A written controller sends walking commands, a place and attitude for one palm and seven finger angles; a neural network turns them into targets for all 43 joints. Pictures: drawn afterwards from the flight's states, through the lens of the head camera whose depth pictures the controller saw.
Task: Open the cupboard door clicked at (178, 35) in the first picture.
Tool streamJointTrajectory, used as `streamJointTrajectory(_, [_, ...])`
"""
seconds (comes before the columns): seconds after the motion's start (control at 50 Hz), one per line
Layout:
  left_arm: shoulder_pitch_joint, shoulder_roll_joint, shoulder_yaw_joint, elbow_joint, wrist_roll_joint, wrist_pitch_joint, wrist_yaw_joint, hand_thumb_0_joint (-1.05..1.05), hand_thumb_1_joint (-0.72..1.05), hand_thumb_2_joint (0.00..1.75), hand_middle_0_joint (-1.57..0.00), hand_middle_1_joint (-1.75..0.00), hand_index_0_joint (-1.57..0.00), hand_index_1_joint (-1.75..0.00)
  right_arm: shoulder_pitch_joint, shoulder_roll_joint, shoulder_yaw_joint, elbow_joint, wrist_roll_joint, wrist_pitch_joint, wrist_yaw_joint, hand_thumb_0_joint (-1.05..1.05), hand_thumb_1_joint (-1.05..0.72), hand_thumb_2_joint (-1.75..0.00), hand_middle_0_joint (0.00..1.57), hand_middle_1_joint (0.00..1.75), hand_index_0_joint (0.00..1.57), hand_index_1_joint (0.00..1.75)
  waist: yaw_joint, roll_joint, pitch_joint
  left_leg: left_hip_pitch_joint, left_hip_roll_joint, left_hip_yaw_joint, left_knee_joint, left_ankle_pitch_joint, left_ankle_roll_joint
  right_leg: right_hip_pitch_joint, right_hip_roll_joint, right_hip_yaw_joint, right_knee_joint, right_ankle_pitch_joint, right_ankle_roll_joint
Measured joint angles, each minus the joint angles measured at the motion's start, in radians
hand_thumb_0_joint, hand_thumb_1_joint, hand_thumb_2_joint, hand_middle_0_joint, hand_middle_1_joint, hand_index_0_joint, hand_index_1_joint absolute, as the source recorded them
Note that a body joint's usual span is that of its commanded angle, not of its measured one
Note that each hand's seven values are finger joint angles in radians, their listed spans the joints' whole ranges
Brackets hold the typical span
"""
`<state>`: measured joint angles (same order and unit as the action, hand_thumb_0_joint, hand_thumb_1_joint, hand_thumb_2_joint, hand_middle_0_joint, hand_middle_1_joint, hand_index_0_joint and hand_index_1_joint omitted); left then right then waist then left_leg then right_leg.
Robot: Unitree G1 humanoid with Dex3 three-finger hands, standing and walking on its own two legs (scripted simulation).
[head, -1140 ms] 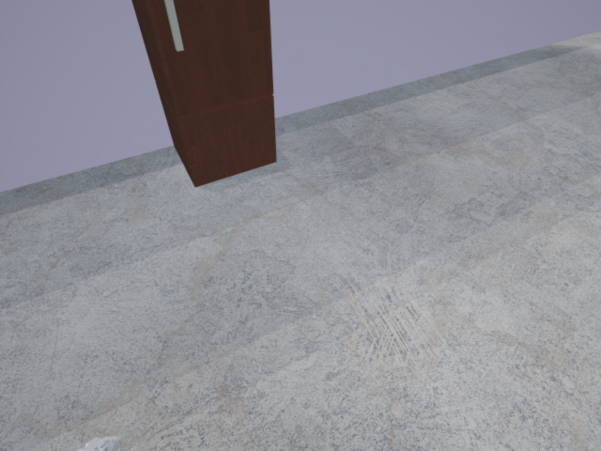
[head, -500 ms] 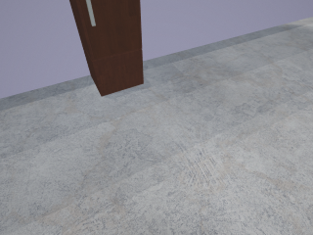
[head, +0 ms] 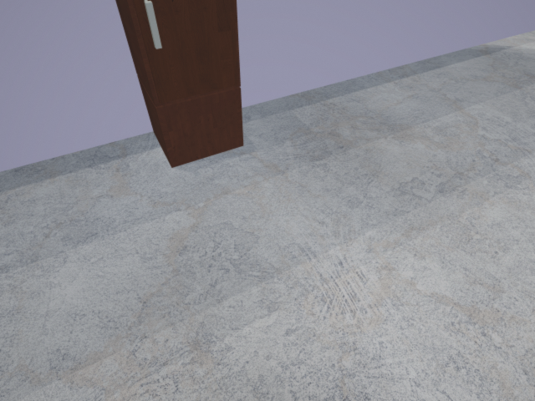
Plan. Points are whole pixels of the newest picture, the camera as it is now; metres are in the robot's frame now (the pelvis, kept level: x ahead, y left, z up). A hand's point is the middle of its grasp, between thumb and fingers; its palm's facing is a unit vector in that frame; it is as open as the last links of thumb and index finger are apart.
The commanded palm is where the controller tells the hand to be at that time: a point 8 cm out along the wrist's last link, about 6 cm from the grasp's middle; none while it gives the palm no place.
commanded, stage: look at it before walking up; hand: left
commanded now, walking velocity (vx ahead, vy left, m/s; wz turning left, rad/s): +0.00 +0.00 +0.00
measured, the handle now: (152, 24) +1.43 +0.56 +0.00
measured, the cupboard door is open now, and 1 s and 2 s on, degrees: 0 0 0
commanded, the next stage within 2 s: walk to a spot facing it in 0.30 s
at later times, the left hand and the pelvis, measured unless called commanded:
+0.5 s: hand out of the picture +0.07 +0.24 -0.16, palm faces -0.02 -0.95 -0.32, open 7.4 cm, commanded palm none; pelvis +0.01 +0.00 +0.00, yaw +0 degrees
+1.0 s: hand (187, 357) +0.24 +0.17 -0.19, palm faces -0.09 -0.97 -0.20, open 7.3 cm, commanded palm none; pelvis +0.15 -0.02 -0.03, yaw -4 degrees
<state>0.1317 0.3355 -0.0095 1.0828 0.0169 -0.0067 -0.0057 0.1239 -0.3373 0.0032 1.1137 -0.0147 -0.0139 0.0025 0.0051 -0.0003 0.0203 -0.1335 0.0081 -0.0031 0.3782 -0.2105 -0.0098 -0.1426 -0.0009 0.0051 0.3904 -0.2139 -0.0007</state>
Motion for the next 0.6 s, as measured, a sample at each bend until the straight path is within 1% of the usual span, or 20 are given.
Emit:
streamJointTrajectory(0.44, [0.013,0.005,0.000,0.010,-0.001,-0.001,0.003,0.01,0.90,0.90,-0.20,-0.30,-0.21,-0.30,-0.005,-0.001,0.001,0.005,0.001,0.003,-0.001,0.01,-0.90,-0.90,0.20,0.30,0.21,0.30,0.004,-0.004,0.008,0.007,0.002,0.000,-0.011,0.003,0.000,0.011,0.002,0.000,-0.020,0.008,0.001])
streamJointTrajectory(0.5, [0.033,-0.010,0.001,0.010,0.002,0.008,0.009,0.00,0.90,0.90,-0.20,-0.30,-0.20,-0.30,0.010,0.013,0.003,0.005,-0.007,0.011,-0.003,0.00,-0.90,-0.90,0.20,0.30,0.21,0.30,0.007,-0.003,-0.011,-0.004,0.005,0.005,0.019,-0.019,0.000,0.001,0.004,0.004,0.002,-0.008,0.002])
streamJointTrajectory(0.6, [0.119,-0.058,0.008,0.005,0.009,0.017,-0.007,0.00,0.90,0.90,-0.20,-0.29,-0.20,-0.30,0.085,0.061,0.002,-0.001,-0.016,0.015,0.004,0.00,-0.90,-0.90,0.20,0.30,0.20,0.30,0.011,-0.002,-0.046,-0.035,0.014,0.017,0.121,-0.125,0.010,-0.022,0.015,0.016,0.074,-0.079,-0.007])
